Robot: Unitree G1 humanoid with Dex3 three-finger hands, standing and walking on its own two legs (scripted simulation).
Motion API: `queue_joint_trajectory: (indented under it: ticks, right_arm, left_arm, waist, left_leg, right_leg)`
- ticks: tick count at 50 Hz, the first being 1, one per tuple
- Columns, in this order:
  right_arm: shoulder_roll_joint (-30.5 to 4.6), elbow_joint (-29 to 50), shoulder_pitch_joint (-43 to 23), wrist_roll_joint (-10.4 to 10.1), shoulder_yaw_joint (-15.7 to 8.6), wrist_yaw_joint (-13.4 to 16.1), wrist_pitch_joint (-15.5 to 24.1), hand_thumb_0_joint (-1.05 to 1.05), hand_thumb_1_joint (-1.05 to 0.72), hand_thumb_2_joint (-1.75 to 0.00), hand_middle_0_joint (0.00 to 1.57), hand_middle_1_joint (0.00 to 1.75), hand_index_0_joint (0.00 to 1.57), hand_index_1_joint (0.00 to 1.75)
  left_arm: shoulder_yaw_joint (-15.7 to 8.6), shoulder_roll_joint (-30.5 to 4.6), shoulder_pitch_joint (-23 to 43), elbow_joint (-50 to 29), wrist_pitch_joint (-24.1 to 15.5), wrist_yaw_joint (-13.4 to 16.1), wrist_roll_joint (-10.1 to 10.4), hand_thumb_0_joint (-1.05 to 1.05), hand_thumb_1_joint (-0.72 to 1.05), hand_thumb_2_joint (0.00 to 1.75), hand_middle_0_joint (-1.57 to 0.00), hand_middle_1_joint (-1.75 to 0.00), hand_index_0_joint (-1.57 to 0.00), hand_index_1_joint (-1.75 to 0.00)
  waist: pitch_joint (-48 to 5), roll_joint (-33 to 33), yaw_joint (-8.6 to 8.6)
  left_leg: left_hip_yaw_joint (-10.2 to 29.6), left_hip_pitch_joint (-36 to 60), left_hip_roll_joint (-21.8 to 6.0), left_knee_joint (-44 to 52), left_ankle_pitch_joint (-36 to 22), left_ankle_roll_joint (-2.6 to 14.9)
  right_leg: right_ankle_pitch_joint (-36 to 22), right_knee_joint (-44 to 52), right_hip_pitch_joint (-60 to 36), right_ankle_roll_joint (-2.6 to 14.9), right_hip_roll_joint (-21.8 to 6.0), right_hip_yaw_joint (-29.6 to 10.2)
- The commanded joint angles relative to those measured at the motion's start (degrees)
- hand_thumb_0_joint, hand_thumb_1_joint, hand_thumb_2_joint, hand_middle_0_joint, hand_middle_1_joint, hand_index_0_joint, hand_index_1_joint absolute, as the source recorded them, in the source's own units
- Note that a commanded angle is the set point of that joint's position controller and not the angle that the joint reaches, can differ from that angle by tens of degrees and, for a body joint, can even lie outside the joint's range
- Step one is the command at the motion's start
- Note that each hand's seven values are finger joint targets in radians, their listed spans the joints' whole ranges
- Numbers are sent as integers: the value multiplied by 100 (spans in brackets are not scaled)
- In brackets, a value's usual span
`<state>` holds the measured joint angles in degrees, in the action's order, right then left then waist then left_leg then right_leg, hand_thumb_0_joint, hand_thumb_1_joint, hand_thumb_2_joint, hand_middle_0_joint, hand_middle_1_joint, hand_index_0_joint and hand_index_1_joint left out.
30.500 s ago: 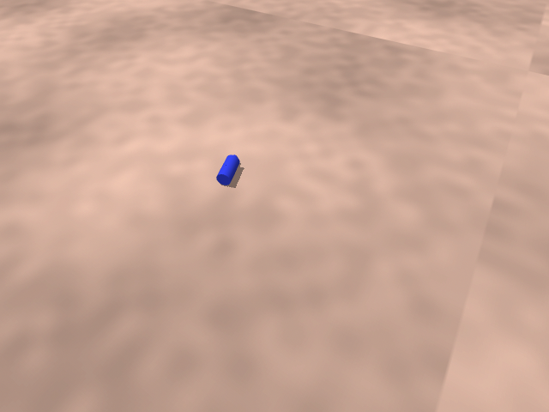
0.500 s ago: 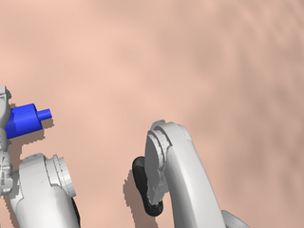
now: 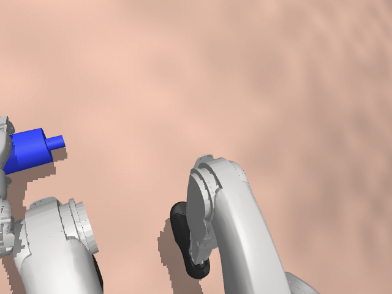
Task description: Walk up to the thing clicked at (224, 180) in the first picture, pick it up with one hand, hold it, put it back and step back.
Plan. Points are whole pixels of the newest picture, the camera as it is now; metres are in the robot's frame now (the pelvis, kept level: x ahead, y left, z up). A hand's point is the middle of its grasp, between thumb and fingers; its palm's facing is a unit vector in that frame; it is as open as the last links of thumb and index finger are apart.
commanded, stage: close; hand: left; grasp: from above
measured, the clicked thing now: (13, 153) +0.42 +0.26 -0.27
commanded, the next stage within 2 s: settle in 0.72 s
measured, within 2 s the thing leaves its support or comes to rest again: leaves its support in 1.12 s
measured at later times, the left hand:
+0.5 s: hand out of the picture +0.40 +0.28 -0.25, palm faces -0.44 -0.13 -0.89, open 10.8 cm
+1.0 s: hand out of the picture +0.40 +0.28 -0.25, palm faces -0.44 -0.14 -0.89, open 10.7 cm
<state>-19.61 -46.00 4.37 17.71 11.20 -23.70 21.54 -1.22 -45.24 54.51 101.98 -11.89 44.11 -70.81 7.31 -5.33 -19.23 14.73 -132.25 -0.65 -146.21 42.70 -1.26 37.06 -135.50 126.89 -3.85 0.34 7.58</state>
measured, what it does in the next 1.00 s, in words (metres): stands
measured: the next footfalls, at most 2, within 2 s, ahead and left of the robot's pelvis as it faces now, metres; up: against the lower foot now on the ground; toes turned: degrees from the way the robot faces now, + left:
none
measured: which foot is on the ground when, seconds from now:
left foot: down 0.00-1.00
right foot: down 0.00-1.00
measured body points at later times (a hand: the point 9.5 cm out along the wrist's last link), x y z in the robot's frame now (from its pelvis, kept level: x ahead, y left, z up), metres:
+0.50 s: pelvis +0.00 +0.00 +0.00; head +0.25 +0.12 +0.35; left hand +0.42 +0.28 -0.20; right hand +0.06 -0.25 -0.07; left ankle +0.06 +0.13 -0.27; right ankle +0.12 -0.13 -0.27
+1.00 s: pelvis +0.00 +0.00 +0.00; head +0.25 +0.12 +0.35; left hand +0.42 +0.29 -0.20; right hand +0.06 -0.25 -0.06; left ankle +0.06 +0.13 -0.27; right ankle +0.12 -0.13 -0.27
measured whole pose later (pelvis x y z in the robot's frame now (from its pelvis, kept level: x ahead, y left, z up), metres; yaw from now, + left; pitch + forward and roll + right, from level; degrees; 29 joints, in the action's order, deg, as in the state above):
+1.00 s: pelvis +0.00 +0.00 +0.00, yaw +0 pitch +27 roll -13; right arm -20.0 -44.2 4.9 17.9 11.7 -23.1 20.8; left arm -2.4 -45.7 54.5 101.2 -11.5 42.7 -70.4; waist 7.6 -5.5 -19.7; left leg 14.7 -132.4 -0.4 -146.4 42.2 -1.1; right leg 36.7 -135.5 126.8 -4.0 0.5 7.5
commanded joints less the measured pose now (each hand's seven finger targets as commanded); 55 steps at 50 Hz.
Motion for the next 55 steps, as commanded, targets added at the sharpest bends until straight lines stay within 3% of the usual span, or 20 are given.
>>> queue_joint_trajectory:
  ticks: [1, 4, 7, 10, 16, 19, 22, 24, 30, 34, 37, 39, 41, 44, 45, 50, 51, 53, 54, 55]
  right_arm:
    - [-1793, -15, 1042, -15, -492, 18, 46, 0, -90, -90, 20, 30, 20, 30]
    - [-1863, -16, 1002, -69, -489, 53, 40, 0, -90, -90, 20, 30, 20, 30]
    - [-1805, -20, 921, -18, -501, 48, 38, 0, -90, -90, 20, 30, 20, 30]
    - [-1871, 9, 990, -31, -491, 26, 34, 0, -90, -90, 20, 30, 20, 30]
    - [-1843, 35, 895, -35, -488, 29, 23, 0, -89, -90, 20, 30, 20, 30]
    - [-1903, 48, 1036, -68, -486, 48, 20, 0, -90, -90, 20, 30, 20, 30]
    - [-1850, 41, 1031, -50, -491, 72, -14, 0, -89, -90, 20, 30, 20, 30]
    - [-1837, 88, 1009, -16, -428, 48, 8, 0, -90, -90, 20, 30, 20, 30]
    - [-1850, 96, 1007, -49, -435, 103, -21, 0, -89, -90, 20, 30, 20, 30]
    - [-1825, 167, 979, -26, -434, 115, -44, 0, -89, -90, 20, 30, 20, 30]
    - [-1867, 105, 1054, -36, -457, 127, -64, 0, -89, -90, 20, 30, 20, 30]
    - [-1829, 152, 978, -7, -451, 100, -39, 0, -89, -90, 20, 30, 20, 30]
    - [-1896, 146, 1017, -15, -442, 130, -61, 0, -89, -90, 20, 30, 20, 30]
    - [-1810, 160, 975, 0, -408, 103, -41, 0, -92, -91, 20, 30, 20, 30]
    - [-1888, 110, 1069, 1, -455, 124, -63, 0, -91, -90, 20, 30, 20, 30]
    - [-1799, 131, 1052, -46, -472, 84, -50, 0, -92, -91, 20, 30, 20, 30]
    - [-1816, 78, 1091, -54, -532, 104, -69, 0, -92, -91, 20, 30, 20, 30]
    - [-1716, 61, 1146, -65, -544, 74, -83, 0, -92, -91, 20, 30, 20, 30]
    - [-1721, 40, 1102, -92, -627, 81, -104, 0, -92, -91, 20, 30, 20, 30]
    - [-1702, 3, 1050, -114, -694, 68, -119, 0, -92, -91, 20, 30, 20, 30]
  left_arm:
    - [79, -215, 1302, -398, 25, 215, 120, 0, -8, 79, -39, -87, -40, -86]
    - [-29, -459, 1314, -406, 14, 223, 124, 0, -6, 79, -40, -87, -42, -86]
    - [54, -311, 1315, -452, 30, 208, 82, 0, -2, 80, -43, -87, -44, -86]
    - [-31, -478, 1278, -423, 25, 184, 41, 0, -1, 79, -45, -86, -46, -85]
    - [68, -332, 1194, -414, 45, 181, 74, 0, 6, 80, -49, -85, -50, -84]
    - [-104, -594, 1248, -409, 33, 200, 92, 0, 8, 77, -51, -83, -52, -82]
    - [-78, -475, 1102, -345, 51, 199, 82, 0, 10, 78, -53, -83, -54, -82]
    - [9, -401, 1261, -314, 44, 153, 141, 0, 13, 77, -54, -84, -56, -83]
    - [-98, -554, 1067, -289, 21, 152, 121, 0, 16, 76, -58, -79, -58, -78]
    - [-42, -489, 1109, -284, 14, 116, 77, 0, 18, 76, -60, -79, -60, -78]
    - [-150, -595, 1043, -318, -2, 143, 50, 0, 23, 78, -63, -79, -63, -79]
    - [-1, -374, 1087, -323, 9, 95, 70, 0, 23, 77, -64, -76, -64, -76]
    - [-67, -549, 1080, -334, -2, 98, 91, 0, 24, 79, -65, -78, -65, -78]
    - [-33, -434, 1102, -317, 22, 84, 104, 0, 32, 83, -72, -90, -74, -88]
    - [-100, -551, 1029, -385, 33, 103, 104, 0, 35, 86, -74, -91, -76, -89]
    - [-117, -538, 1200, -552, 50, 8, 121, 0, 41, 90, -80, -92, -81, -91]
    - [-230, -645, 1184, -803, 37, 39, 116, 0, 41, 91, -80, -94, -81, -92]
    - [-303, -701, 1394, -1053, 34, 57, 74, 0, 43, 90, -81, -94, -83, -92]
    - [-382, -690, 1359, -1250, 49, 94, 70, 0, 43, 92, -81, -94, -82, -93]
    - [-324, -576, 1330, -1369, 83, 97, 63, 0, 45, 92, -82, -93, -84, -92]
  waist:
    - [-3378, 2305, -526]
    - [-3403, 2313, -464]
    - [-3406, 2421, -480]
    - [-3418, 2439, -460]
    - [-3310, 2288, -474]
    - [-3369, 2300, -426]
    - [-3418, 2279, -417]
    - [-3319, 2250, -524]
    - [-3245, 2284, -386]
    - [-3211, 2277, -451]
    - [-3287, 2324, -382]
    - [-3155, 2274, -463]
    - [-3214, 2216, -468]
    - [-3175, 2219, -463]
    - [-3335, 2298, -393]
    - [-3495, 2569, -368]
    - [-3740, 2644, -240]
    - [-4004, 2912, -212]
    - [-4197, 3054, -106]
    - [-4243, 3130, -88]
  left_leg:
    - [-728, 2529, -31, 1587, -1235, 70]
    - [-717, 2527, -34, 1588, -1216, 71]
    - [-690, 2584, -44, 1637, -1122, 50]
    - [-684, 2623, -39, 1621, -1269, 58]
    - [-691, 2508, -38, 1640, -1053, 67]
    - [-710, 2505, -37, 1632, -1189, 87]
    - [-739, 2487, -31, 1630, -1173, 80]
    - [-751, 2441, -27, 1555, -1116, 93]
    - [-702, 2414, -33, 1663, -1011, 78]
    - [-709, 2381, -26, 1664, -934, 81]
    - [-704, 2425, -22, 1683, -1045, 78]
    - [-681, 2424, -25, 1640, -1020, 73]
    - [-697, 2409, -32, 1653, -990, 86]
    - [-700, 2418, -15, 1625, -1047, 75]
    - [-692, 2501, -27, 1706, -1077, 79]
    - [-730, 2678, -15, 1684, -1171, 51]
    - [-752, 2732, -27, 1704, -1269, 54]
    - [-798, 2896, -18, 1725, -1377, 28]
    - [-775, 3035, -34, 1771, -1409, 1]
    - [-767, 3057, -42, 1758, -1412, -11]
  right_leg:
    - [-1383, 1140, -1943, 469, 346, 745]
    - [-1371, 1151, -1978, 468, 326, 719]
    - [-1274, 1115, -1898, 482, 318, 759]
    - [-1378, 1072, -1860, 471, 319, 775]
    - [-1223, 1110, -1872, 475, 326, 759]
    - [-1307, 1164, -1955, 466, 316, 734]
    - [-1305, 1186, -2019, 477, 349, 710]
    - [-1287, 1170, -1965, 455, 339, 726]
    - [-1140, 1152, -1859, 477, 324, 737]
    - [-1108, 1152, -1849, 479, 336, 739]
    - [-1160, 1147, -1865, 483, 329, 743]
    - [-1173, 1112, -1744, 462, 315, 766]
    - [-1143, 1176, -1887, 470, 336, 735]
    - [-1214, 1117, -1831, 453, 291, 749]
    - [-1206, 1178, -1930, 470, 335, 746]
    - [-1345, 1078, -1927, 474, 292, 707]
    - [-1399, 1123, -2029, 482, 335, 686]
    - [-1498, 1067, -2104, 505, 315, 652]
    - [-1512, 1029, -1988, 526, 311, 676]
    - [-1496, 982, -1848, 531, 285, 683]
